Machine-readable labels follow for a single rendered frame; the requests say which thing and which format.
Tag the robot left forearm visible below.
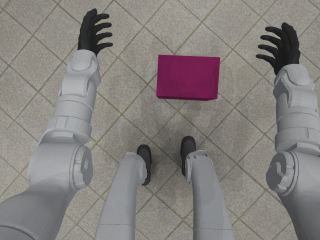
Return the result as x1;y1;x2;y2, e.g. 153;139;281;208
27;49;102;183

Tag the robot right hand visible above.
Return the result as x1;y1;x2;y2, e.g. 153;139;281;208
256;22;301;76

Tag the robot right forearm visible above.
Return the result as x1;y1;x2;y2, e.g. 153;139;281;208
273;64;320;157

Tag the carton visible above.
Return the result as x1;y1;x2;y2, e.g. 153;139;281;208
156;55;220;101

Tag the robot right upper arm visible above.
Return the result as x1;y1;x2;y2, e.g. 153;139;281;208
266;150;320;240

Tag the robot left hand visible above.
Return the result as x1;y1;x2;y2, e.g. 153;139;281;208
77;8;113;57

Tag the robot left upper arm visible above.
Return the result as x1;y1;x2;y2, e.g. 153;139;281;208
0;143;94;240

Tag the robot left foot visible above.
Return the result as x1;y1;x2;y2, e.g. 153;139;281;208
136;144;152;186

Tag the left robot shin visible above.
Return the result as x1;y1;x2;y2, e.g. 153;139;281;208
118;152;147;179

